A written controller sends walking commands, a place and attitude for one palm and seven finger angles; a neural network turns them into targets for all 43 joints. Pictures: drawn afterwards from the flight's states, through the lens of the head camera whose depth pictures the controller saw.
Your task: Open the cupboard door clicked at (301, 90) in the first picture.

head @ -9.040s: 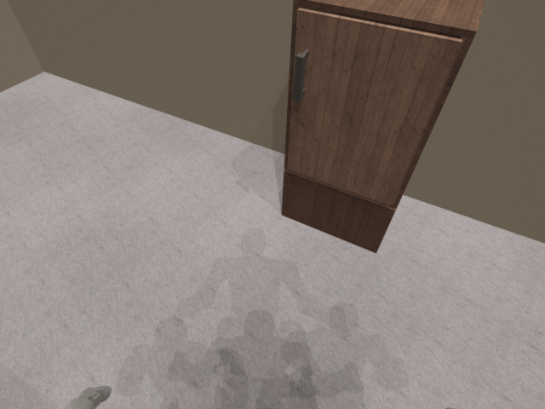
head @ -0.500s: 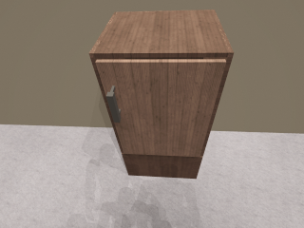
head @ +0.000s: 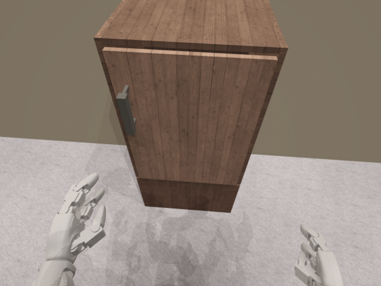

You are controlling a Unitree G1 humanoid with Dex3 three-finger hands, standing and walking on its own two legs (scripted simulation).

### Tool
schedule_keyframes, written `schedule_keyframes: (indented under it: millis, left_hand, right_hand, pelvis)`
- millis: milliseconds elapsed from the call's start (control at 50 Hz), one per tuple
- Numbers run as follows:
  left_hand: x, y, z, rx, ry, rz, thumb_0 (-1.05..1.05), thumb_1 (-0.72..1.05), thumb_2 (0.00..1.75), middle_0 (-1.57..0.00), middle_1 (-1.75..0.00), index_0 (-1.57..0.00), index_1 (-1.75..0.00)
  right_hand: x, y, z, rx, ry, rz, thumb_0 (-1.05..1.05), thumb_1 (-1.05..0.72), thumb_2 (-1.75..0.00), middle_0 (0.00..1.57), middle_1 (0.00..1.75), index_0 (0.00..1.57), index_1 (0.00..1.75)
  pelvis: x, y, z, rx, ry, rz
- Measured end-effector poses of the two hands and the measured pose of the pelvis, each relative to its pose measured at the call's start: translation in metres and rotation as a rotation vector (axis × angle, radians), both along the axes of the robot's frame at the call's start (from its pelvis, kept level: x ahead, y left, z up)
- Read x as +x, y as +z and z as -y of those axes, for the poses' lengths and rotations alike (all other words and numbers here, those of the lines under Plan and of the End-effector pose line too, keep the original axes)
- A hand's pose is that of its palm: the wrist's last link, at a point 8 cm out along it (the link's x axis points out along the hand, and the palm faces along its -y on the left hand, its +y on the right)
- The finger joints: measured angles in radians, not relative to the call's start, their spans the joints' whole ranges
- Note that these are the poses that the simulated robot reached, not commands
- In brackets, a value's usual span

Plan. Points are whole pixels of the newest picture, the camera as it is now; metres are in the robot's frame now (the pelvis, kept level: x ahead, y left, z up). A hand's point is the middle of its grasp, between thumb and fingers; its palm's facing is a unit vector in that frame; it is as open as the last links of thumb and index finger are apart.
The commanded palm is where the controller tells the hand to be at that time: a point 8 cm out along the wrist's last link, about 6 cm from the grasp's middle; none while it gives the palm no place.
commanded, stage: raise the hand with hooked fingers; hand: left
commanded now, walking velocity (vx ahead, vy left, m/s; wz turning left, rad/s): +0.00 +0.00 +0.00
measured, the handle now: (128, 110) +0.58 +0.21 +0.02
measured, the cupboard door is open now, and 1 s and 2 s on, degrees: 0 0 0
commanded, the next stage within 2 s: move the hooked fingers beside the handle in 1.80 s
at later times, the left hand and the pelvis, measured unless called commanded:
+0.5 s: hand (82, 238) +0.22 +0.23 -0.01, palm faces -0.09 -1.00 +0.00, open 10.9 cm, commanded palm +0.19 +0.29 +0.00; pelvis -0.02 +0.03 -0.04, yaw -1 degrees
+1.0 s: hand (50, 217) +0.25 +0.29 +0.02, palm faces +0.02 -1.00 -0.07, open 13.6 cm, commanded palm +0.23 +0.34 +0.02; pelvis -0.01 +0.04 -0.03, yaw +0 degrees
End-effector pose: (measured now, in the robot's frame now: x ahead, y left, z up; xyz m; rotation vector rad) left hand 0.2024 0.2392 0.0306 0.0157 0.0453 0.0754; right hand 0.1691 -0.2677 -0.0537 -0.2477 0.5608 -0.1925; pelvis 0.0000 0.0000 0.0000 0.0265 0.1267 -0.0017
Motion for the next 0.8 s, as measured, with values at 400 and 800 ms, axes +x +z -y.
schedule_keyframes:
  millis: [400,800]
  left_hand:
    - [-0.007,-0.036,-0.033,0.035,-0.220,0.022,0.01,0.28,0.63,-0.24,-0.70,-0.25,-0.70]
    - [0.003,-0.030,-0.078,0.041,-0.153,-0.029,0.00,-0.19,0.43,-0.27,-1.00,-0.28,-1.00]
  right_hand:
    - [-0.010,-0.079,-0.078,0.096,0.103,-0.092,0.01,-0.90,-0.90,0.20,0.30,0.21,0.30]
    - [-0.040,-0.047,-0.055,-0.039,0.018,-0.128,0.01,-0.90,-0.90,0.20,0.30,0.21,0.30]
  pelvis:
    - [-0.025,-0.059,-0.019,-0.076,0.013,-0.102]
    - [-0.021,-0.042,-0.045,-0.074,0.003,-0.095]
